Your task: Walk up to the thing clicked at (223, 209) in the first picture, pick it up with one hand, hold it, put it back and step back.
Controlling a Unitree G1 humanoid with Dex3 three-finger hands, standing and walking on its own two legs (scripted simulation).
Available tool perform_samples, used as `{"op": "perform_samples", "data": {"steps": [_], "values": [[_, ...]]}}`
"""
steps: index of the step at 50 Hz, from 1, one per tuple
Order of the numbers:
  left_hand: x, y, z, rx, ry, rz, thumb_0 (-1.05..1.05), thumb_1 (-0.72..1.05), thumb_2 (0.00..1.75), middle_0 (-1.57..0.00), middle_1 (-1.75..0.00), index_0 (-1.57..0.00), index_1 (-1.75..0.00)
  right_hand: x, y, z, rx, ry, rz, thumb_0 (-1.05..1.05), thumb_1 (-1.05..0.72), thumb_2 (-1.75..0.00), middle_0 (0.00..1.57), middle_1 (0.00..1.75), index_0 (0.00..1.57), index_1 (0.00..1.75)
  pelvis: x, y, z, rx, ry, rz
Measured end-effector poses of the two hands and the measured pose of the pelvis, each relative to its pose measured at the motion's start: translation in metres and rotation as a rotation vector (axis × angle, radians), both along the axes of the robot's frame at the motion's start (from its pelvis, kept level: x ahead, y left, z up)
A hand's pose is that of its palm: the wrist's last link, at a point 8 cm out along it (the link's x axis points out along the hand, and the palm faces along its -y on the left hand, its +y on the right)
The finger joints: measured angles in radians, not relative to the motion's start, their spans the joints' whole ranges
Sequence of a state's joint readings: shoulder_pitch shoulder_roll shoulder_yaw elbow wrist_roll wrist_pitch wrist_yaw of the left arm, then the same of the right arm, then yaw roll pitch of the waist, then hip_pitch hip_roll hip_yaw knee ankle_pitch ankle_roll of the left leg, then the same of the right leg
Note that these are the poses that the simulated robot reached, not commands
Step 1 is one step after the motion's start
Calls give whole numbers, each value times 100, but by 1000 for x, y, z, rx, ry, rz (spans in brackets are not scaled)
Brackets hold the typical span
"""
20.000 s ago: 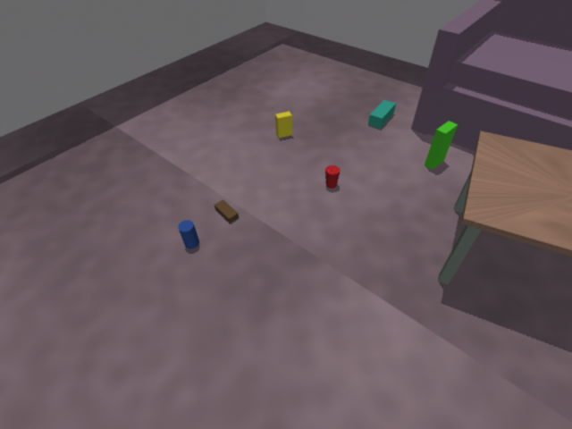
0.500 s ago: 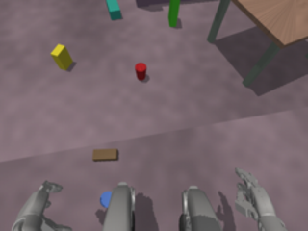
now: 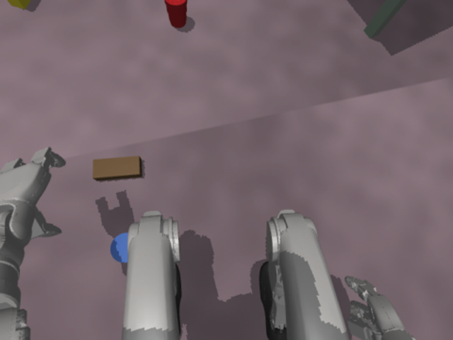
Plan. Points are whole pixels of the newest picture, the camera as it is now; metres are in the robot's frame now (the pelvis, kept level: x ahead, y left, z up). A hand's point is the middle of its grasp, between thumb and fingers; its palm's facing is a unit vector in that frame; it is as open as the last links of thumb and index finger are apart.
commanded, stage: rise first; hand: left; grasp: from above
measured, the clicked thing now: (118, 168) +0.49 +0.31 -0.39
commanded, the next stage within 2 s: none
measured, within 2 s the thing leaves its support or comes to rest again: neither
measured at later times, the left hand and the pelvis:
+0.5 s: hand (62, 179) +0.41 +0.37 -0.21, palm faces -0.44 -0.07 -0.90, open 13.8 cm; pelvis +0.00 +0.01 -0.07, yaw -3 degrees
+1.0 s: hand (72, 173) +0.43 +0.37 -0.25, palm faces -0.44 -0.08 -0.90, open 13.9 cm; pelvis +0.01 +0.01 -0.09, yaw -4 degrees
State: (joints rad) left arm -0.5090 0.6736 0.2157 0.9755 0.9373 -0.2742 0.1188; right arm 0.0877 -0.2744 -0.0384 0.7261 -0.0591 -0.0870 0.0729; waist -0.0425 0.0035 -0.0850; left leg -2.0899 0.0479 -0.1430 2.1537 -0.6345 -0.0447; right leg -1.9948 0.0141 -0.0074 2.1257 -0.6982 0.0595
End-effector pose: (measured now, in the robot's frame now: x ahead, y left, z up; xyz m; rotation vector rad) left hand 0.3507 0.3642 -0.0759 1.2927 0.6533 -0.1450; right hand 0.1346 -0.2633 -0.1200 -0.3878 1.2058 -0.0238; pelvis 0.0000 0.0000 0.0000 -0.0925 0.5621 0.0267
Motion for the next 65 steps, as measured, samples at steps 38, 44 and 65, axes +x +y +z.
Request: {"op": "perform_samples", "data": {"steps": [38,44,65], "values": [[73,7,-98,140,-53,-222,0,-48,96,-11,-100,-13,-99,-41,-2,-61,-105,229,24,0,-90,-90,20,30,20,30,5,10,-81,-52,-18,-31],[79,5,-106,137,-60,-216,0,-49,96,-10,-101,-12,-100,-42,-3,-63,-111,242,23,0,-90,-90,20,30,20,30,8,10,-85,-54,-16,-35],[91,2,-121,124,-63,-212,0,-52,100,-11,-99,-11,-100,-54,-7,-64,-124,282,19,0,-90,-90,20,30,20,30,10,10,-92,-65,-22,-46]]}}
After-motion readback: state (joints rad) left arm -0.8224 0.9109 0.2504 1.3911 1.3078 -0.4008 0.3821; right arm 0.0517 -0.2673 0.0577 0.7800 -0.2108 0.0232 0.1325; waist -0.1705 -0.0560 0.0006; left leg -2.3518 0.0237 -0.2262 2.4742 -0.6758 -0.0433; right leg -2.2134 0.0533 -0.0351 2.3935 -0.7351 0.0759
